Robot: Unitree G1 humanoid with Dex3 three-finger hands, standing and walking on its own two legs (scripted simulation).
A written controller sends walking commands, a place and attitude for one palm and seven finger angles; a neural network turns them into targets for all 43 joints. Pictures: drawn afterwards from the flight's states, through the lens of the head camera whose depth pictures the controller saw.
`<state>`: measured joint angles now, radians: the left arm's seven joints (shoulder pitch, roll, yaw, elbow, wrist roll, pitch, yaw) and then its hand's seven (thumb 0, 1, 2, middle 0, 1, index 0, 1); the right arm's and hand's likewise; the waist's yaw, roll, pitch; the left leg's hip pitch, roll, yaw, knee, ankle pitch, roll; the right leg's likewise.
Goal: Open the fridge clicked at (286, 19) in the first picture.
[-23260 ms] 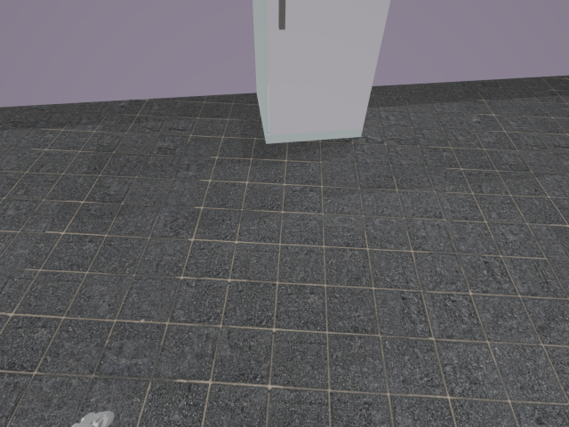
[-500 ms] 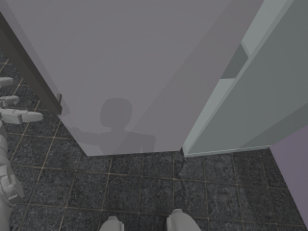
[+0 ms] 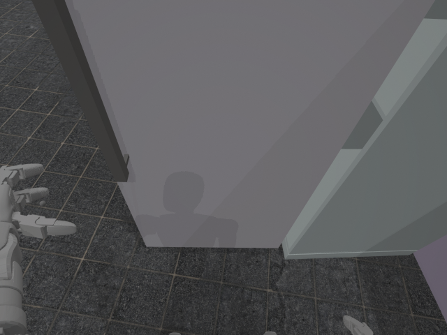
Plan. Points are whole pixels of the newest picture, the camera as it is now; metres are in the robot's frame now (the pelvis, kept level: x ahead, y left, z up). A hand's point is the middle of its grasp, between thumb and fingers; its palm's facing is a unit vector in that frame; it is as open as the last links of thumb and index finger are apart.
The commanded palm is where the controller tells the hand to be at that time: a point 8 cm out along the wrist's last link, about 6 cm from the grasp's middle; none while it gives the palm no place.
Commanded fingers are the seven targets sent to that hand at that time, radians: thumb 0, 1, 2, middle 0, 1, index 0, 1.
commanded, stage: slip the hand off the handle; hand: left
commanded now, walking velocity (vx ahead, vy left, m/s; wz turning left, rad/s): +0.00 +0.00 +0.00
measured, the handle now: (97, 100) +0.47 +0.25 +0.15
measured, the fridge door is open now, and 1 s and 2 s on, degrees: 88 88 88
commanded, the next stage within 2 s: draw the hand back to the body in 0.16 s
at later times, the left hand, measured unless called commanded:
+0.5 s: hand (41, 212) +0.28 +0.30 +0.08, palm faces -0.03 -1.00 -0.07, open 14.6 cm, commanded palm +0.23 +0.35 +0.07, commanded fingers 0.00 -0.55 0.20 -0.25 -1.15 -0.25 -1.15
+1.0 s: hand (0, 243) +0.22 +0.30 +0.12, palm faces +0.42 -0.86 -0.30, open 13.4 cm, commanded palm +0.17 +0.33 +0.15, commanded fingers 0.00 0.07 0.50 -0.23 -0.79 -0.23 -0.79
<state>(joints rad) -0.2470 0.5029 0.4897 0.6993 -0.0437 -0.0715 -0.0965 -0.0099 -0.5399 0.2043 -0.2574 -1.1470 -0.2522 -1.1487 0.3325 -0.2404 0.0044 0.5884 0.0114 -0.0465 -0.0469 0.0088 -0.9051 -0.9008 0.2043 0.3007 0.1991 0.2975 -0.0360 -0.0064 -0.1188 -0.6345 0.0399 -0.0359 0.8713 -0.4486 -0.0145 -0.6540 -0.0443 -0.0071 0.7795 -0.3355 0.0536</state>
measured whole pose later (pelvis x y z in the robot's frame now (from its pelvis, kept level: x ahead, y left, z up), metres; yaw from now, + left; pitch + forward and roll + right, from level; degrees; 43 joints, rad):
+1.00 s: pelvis -0.03 -0.01 +0.01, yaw +1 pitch +4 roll -2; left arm 0.19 0.41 0.41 -0.03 -0.12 -0.11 0.00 -0.01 -0.26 0.34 -0.25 -0.98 -0.24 -0.98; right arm 0.27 -0.21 0.05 0.58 0.01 -0.25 -0.11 0.01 -0.90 -0.90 0.20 0.30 0.20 0.30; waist 0.03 0.00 -0.07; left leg -0.49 0.03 -0.04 0.81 -0.39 -0.02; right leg -0.51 -0.04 0.00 0.73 -0.29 0.04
